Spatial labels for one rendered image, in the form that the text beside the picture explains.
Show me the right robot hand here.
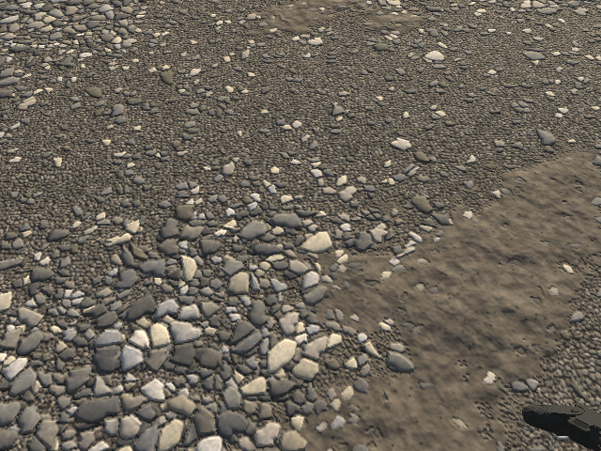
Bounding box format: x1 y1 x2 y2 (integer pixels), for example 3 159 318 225
522 403 601 451

